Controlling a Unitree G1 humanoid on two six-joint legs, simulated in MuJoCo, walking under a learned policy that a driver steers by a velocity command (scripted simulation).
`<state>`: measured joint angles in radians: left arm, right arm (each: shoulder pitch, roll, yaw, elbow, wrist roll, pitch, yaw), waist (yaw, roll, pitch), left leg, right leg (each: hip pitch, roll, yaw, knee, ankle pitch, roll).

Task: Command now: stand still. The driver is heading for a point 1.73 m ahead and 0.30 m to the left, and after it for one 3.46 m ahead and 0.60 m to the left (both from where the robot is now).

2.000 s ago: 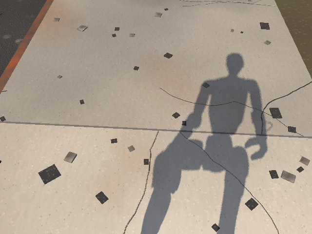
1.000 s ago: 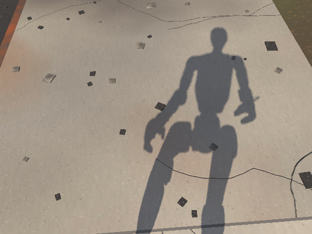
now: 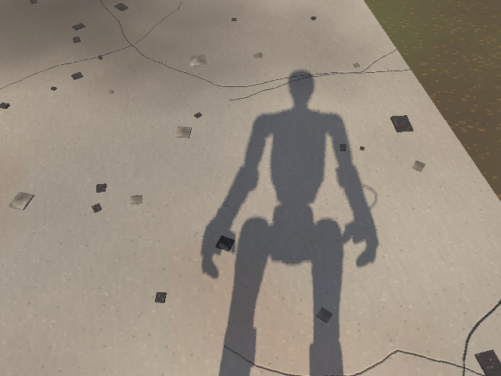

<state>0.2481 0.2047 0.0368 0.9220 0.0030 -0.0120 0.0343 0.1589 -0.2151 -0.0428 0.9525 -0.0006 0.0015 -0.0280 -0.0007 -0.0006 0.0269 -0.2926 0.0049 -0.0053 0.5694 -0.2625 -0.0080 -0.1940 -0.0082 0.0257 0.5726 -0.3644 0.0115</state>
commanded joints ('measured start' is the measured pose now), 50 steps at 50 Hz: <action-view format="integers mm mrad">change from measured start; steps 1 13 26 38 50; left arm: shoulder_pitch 41 58 96 179 -40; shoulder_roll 100 84 63 171 106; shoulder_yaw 22 13 0 42 39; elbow -14 65 126 131 13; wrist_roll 0 1 1 -32 -32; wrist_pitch -7 -7 -8 -42 -105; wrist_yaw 4 8 9 7 -38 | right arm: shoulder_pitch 3 0 31 4 287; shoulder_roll -100 -90 -76 -27 -46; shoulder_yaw -21 -20 -11 -2 13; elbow -18 61 117 90 130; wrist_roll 1 1 2 24 1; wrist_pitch -4 6 7 -65 -111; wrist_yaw -7 -13 -17 12 43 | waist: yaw -1 -4 -5 30 -31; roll -3 -3 0 -187 80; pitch -37 -2 25 156 71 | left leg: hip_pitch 111 114 103 -182 320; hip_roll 32 26 20 1 225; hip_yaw -31 -25 -23 46 -249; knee -61 -98 -123 224 -426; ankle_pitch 265 193 133 -145 113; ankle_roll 39 30 25 65 180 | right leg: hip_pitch -68 -72 -85 -95 -609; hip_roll -25 -16 -10 -295 -116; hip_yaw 19 5 -4 412 15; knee -105 -150 -179 -399 548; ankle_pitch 266 188 127 -463 167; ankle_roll -24 -20 -20 -238 -90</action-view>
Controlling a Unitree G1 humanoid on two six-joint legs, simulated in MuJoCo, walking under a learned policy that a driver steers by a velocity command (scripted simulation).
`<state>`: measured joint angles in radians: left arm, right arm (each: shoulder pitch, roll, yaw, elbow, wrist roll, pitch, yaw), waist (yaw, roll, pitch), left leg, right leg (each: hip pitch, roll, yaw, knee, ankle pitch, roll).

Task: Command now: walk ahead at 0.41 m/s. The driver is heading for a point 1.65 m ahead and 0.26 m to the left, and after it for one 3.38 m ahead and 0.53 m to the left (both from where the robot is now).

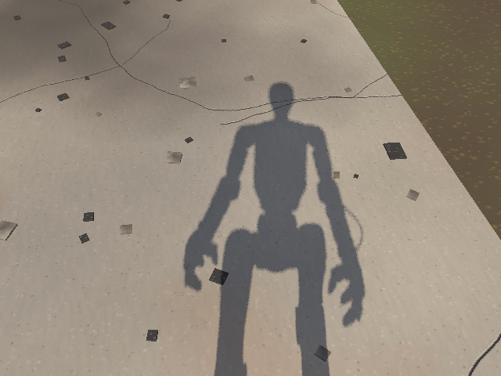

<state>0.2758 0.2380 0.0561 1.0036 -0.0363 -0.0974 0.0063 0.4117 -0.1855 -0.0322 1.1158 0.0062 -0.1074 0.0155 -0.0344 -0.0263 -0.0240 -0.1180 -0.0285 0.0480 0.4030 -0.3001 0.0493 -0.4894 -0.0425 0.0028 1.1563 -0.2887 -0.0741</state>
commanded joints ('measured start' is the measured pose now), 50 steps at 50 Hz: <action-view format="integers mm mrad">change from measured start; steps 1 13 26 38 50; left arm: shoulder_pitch -81 -376 -114 85 -75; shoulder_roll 55 80 77 163 149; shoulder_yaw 18 -1 14 32 26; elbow -71 -214 -58 -26 -156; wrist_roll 10 5 51 36 9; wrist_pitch -12 -12 -41 8 -54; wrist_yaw -14 -56 -34 22 -2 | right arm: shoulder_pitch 62 100 -29 -432 -176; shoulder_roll -81 -187 -82 -68 -154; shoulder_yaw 4 -29 -47 -30 -70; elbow -28 -48 -165 -353 -355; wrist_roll -7 9 31 14 2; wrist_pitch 4 28 66 48 26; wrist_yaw -7 -39 -43 32 17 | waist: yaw -1 17 -2 110 12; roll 109 127 -58 20 12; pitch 115 139 56 149 -66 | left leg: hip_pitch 146 194 -473 -682 115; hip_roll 245 289 188 142 263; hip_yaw -259 -93 -160 -24 -405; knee -262 -211 793 285 -129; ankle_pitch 225 564 109 324 333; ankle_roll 124 98 23 17 249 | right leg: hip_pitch -306 -71 230 568 -206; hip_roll -79 11 -203 -250 -99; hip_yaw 17 -47 38 -189 64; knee -71 -616 -1049 -994 95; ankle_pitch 111 259 181 417 -44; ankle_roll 11 -9 -99 -77 39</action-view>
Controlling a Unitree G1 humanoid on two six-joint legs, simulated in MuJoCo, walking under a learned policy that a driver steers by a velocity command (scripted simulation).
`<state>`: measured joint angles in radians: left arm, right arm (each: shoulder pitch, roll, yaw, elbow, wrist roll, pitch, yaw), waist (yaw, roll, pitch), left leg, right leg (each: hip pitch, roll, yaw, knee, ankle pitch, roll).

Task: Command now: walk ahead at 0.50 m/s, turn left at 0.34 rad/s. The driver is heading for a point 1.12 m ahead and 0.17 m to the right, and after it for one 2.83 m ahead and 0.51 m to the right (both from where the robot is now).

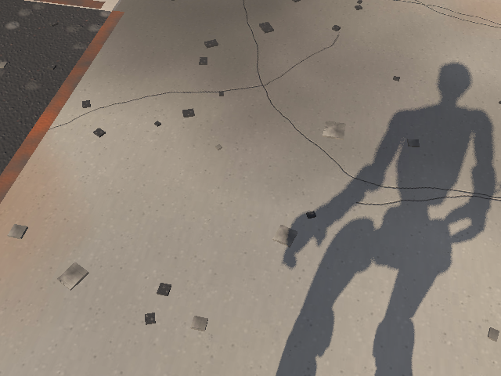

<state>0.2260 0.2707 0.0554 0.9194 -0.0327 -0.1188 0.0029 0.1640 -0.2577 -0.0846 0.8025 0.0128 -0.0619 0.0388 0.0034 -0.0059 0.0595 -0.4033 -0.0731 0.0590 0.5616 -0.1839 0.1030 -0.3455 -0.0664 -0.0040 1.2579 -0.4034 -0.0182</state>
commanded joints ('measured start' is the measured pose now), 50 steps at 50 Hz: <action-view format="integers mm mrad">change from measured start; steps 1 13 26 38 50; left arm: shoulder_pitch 1 -241 101 112 199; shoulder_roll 114 44 153 143 125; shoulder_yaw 31 3 52 38 7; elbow -65 -131 -131 -150 -158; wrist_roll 11 9 15 13 6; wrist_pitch -15 18 30 38 31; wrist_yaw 0 -23 -39 2 -3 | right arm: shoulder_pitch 47 174 39 -147 285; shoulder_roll -68 -133 -140 -58 -178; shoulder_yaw -10 -14 17 27 -18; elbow -50 35 -61 -134 -59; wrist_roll -15 -15 21 -17 4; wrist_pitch -23 -38 -94 -53 -65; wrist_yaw -9 -44 -31 -44 -16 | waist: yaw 2 -79 91 74 -100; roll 12 70 -36 -76 218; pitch -137 -4 -217 -74 -351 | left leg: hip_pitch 319 335 -392 -124 751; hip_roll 284 245 107 126 449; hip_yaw -370 -85 -171 -84 -759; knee -313 -433 781 40 -231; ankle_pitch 258 254 -216 326 -182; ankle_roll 185 94 -61 -148 193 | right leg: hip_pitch -280 -313 523 104 -403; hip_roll -96 -38 -192 -26 113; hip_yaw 76 -4 584 205 189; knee -39 -642 -970 -1042 30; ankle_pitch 98 579 124 417 -163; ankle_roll -12 5 -300 -199 -34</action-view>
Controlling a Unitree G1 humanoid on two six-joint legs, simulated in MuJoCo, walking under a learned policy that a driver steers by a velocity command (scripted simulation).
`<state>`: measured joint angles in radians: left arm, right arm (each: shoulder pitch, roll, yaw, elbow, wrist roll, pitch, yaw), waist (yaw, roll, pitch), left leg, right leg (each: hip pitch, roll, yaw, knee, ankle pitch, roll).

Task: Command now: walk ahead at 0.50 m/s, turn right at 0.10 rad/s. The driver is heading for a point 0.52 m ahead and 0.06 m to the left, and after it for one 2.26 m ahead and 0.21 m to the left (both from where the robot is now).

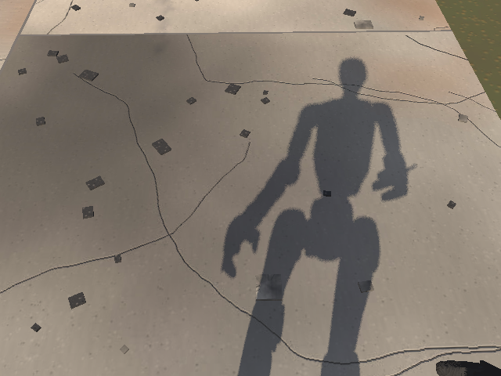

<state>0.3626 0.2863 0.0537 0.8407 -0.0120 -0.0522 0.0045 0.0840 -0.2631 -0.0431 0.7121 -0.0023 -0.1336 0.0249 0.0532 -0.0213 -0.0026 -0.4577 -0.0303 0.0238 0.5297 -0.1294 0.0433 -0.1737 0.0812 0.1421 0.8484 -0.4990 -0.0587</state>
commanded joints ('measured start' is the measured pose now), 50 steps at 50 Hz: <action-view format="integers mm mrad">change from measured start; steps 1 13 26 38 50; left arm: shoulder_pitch -45 -274 66 -212 -117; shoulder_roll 140 22 158 122 107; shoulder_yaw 18 -5 50 44 22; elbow -108 -180 -135 -100 -80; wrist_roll -23 8 14 26 -6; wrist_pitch -40 -31 -39 -32 16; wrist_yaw -10 -16 -21 23 -9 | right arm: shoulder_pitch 289 244 331 148 208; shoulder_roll -139 -163 -151 -49 -174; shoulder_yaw -47 -42 -26 -32 -59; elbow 19 61 78 -14 -117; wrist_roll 18 17 44 11 -16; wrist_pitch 15 33 38 114 111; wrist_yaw -7 -19 -23 -15 -17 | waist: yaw -150 -102 70 -59 -100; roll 146 86 -153 -61 184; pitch -143 16 -284 -26 -389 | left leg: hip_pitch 670 310 -312 -82 581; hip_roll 374 196 44 123 421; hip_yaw -588 -122 -169 -34 -466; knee -224 -381 760 276 -60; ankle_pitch -227 215 -428 124 810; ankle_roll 212 163 -15 -72 368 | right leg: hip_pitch -622 -454 486 -7 -402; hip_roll -82 -175 -479 -316 -110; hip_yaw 7 -121 454 -284 -66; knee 445 -158 -508 -617 454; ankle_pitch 27 531 171 902 -195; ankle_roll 6 72 -198 -127 115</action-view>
